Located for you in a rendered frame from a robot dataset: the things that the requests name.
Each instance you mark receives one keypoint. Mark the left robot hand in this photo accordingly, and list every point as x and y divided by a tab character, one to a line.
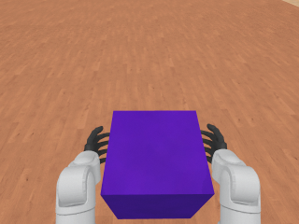
93	145

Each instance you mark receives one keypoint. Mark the carton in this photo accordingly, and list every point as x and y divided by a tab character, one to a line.
156	165

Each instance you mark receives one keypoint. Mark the left robot forearm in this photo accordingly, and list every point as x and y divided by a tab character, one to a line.
76	190

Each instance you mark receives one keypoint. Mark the right robot hand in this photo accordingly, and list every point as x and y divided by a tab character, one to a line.
216	143

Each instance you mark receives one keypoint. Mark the right robot forearm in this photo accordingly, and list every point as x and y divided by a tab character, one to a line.
240	189

